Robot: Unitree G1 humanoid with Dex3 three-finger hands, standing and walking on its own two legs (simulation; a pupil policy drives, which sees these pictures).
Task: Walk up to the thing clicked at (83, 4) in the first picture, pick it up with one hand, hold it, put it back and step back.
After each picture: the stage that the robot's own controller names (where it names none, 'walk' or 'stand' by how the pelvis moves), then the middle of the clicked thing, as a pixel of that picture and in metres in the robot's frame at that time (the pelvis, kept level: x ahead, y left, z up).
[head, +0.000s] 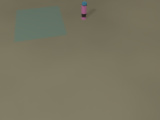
stand; (84, 10) +2.01 -0.04 -0.65
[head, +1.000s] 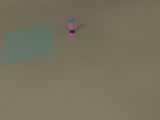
walk; (71, 26) +1.85 +0.25 -0.63
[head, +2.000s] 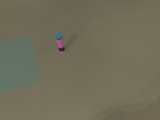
walk; (60, 43) +1.28 +0.35 -0.65
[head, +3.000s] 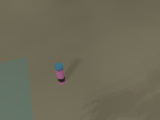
walk; (60, 74) +0.86 +0.25 -0.65
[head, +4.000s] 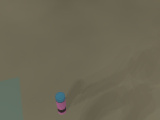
walk; (61, 103) +0.55 +0.16 -0.62
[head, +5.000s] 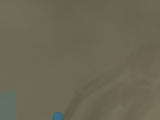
stand; out of the picture +0.42 +0.15 -0.64
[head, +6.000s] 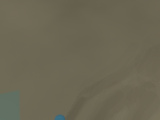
stand; out of the picture +0.41 +0.14 -0.65
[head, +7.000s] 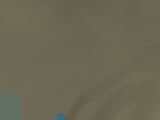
stand; out of the picture +0.42 +0.15 -0.66
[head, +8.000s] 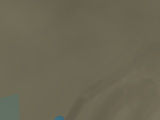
stand; out of the picture +0.41 +0.16 -0.66
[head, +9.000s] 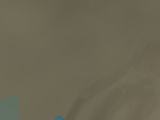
stand; out of the picture +0.41 +0.16 -0.66
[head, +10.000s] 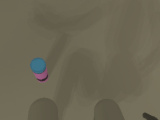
go down; (40, 71) +0.45 +0.18 -0.40
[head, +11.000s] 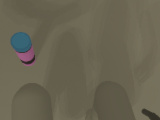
go down; (25, 51) +0.47 +0.22 -0.27
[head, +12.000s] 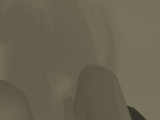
close in; out of the picture +0.46 +0.26 -0.17
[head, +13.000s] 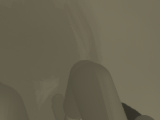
close; out of the picture +0.46 +0.28 -0.16
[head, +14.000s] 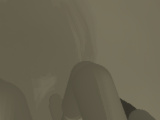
lift; out of the picture +0.43 +0.27 -0.16
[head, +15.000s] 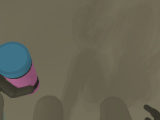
lift; (22, 74) +0.33 +0.19 +0.02
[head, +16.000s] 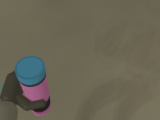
hold; (36, 90) +0.30 +0.15 +0.04
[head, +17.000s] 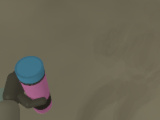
hold; (37, 89) +0.31 +0.15 +0.04
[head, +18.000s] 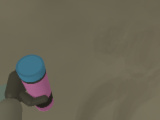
crouch; (38, 87) +0.32 +0.15 +0.03
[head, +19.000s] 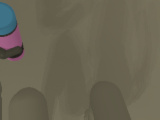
crouch; (8, 38) +0.46 +0.19 -0.04
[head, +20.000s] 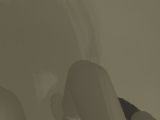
lower; out of the picture +0.44 +0.29 -0.17
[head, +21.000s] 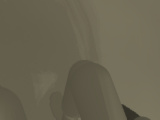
lower; out of the picture +0.45 +0.29 -0.17
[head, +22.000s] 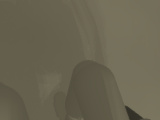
lower; out of the picture +0.44 +0.29 -0.16
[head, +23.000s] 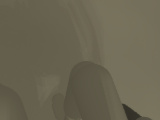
lower; out of the picture +0.43 +0.28 -0.16
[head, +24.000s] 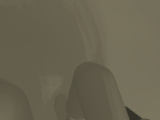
loosen; out of the picture +0.43 +0.25 -0.16
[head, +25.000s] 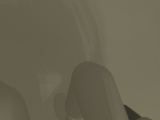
withdraw; out of the picture +0.44 +0.25 -0.17
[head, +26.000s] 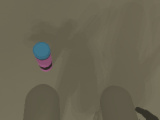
walk; (44, 58) +0.47 +0.19 -0.31
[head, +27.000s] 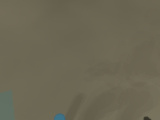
stand; out of the picture +0.40 +0.13 -0.59
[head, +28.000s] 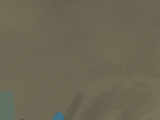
stand; out of the picture +0.41 +0.14 -0.60
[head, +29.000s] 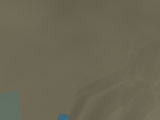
stand; out of the picture +0.41 +0.12 -0.63
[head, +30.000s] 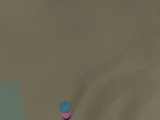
walk; (65, 112) +0.44 +0.11 -0.64
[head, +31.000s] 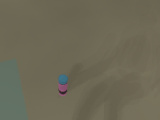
walk; (62, 85) +0.63 +0.11 -0.65
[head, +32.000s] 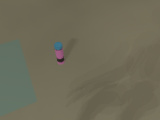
walk; (59, 53) +0.94 +0.22 -0.62
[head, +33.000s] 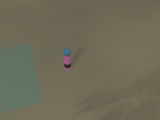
stand; (67, 59) +1.02 +0.14 -0.65
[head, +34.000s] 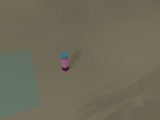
stand; (64, 63) +1.02 +0.18 -0.66
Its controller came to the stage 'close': yes
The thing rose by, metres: 0.68
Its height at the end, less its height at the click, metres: +0.00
